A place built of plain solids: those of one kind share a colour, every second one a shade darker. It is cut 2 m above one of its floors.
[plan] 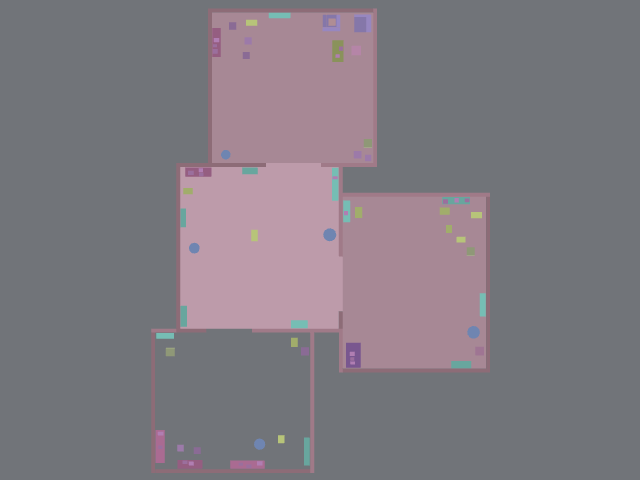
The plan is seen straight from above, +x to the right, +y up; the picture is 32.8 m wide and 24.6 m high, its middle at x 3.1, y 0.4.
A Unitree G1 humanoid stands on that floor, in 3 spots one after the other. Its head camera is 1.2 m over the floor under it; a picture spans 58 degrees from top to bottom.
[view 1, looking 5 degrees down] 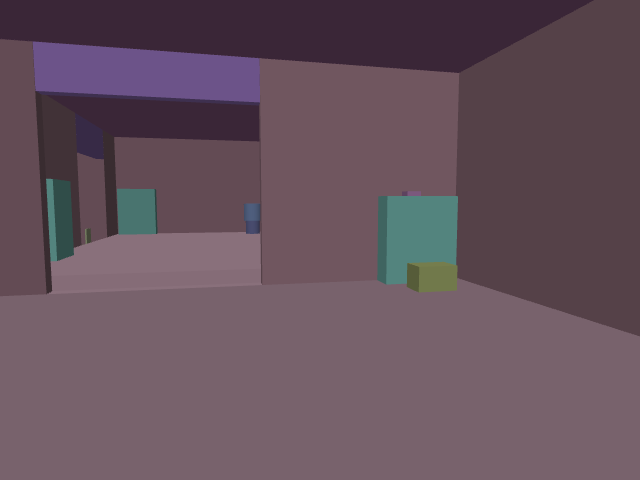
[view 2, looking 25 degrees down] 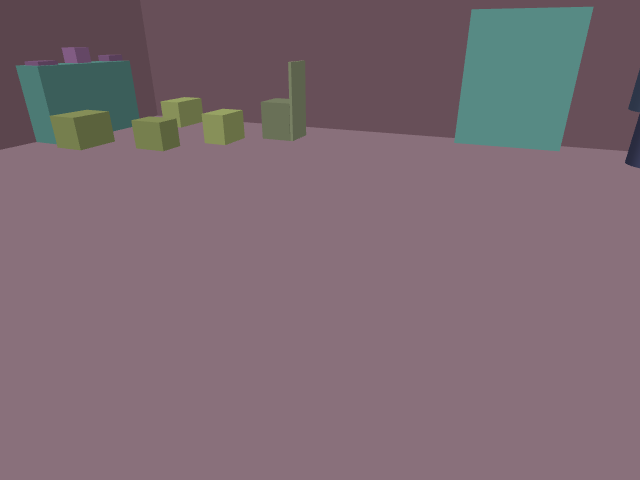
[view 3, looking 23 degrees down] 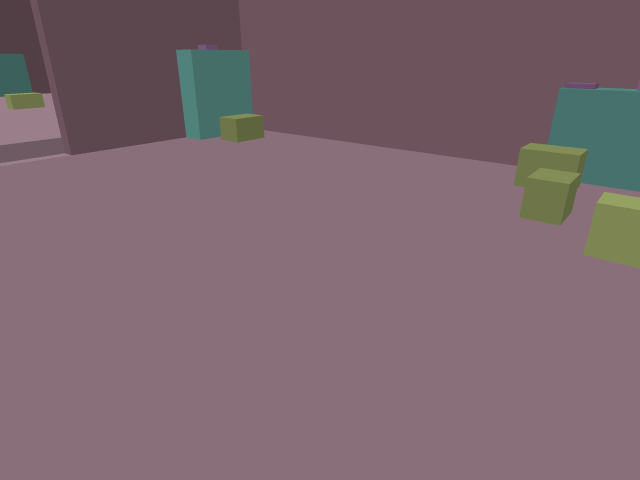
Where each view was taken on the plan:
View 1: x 10.51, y -1.03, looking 167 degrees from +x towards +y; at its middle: wall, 6.43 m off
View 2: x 5.60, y -2.81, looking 22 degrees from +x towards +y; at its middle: floor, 2.84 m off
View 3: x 10.38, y -2.81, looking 129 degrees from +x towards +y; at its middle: floor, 3.07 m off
